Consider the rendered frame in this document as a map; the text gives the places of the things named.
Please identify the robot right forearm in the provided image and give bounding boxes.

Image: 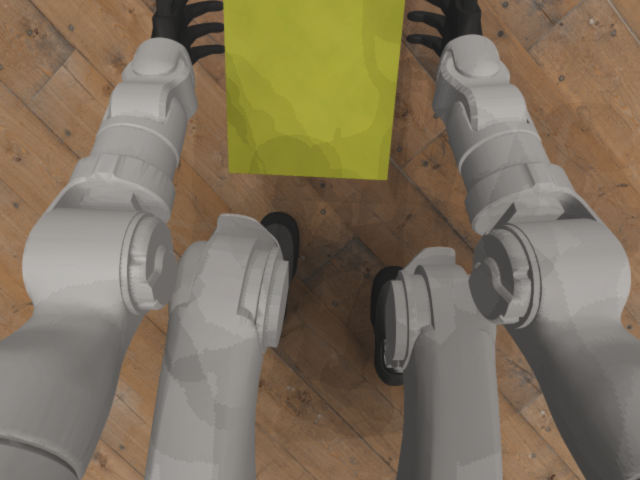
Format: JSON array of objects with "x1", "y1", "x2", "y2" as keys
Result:
[{"x1": 432, "y1": 34, "x2": 631, "y2": 296}]

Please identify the robot right foot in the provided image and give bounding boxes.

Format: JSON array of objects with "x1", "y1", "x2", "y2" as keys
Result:
[{"x1": 371, "y1": 266, "x2": 404, "y2": 386}]

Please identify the robot left upper arm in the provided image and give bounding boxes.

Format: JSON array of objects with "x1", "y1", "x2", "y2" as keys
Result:
[{"x1": 0, "y1": 208, "x2": 178, "y2": 480}]

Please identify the robot right upper arm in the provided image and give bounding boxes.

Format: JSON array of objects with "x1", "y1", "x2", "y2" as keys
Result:
[{"x1": 468, "y1": 218, "x2": 640, "y2": 480}]

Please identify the carton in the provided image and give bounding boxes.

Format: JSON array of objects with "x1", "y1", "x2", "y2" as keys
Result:
[{"x1": 223, "y1": 0, "x2": 405, "y2": 180}]

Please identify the robot left foot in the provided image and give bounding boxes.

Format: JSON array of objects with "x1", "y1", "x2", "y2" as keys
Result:
[{"x1": 260, "y1": 212, "x2": 300, "y2": 323}]

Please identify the robot foot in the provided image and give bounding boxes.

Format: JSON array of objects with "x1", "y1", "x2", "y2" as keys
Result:
[
  {"x1": 371, "y1": 266, "x2": 404, "y2": 386},
  {"x1": 260, "y1": 212, "x2": 300, "y2": 323}
]

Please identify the left robot hand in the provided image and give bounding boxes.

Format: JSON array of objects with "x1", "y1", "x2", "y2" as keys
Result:
[{"x1": 151, "y1": 0, "x2": 225, "y2": 66}]

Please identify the right robot hand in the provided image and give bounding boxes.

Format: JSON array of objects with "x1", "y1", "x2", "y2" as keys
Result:
[{"x1": 406, "y1": 0, "x2": 483, "y2": 57}]

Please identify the robot left forearm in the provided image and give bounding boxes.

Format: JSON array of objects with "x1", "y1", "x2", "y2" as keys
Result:
[{"x1": 22, "y1": 37, "x2": 198, "y2": 299}]

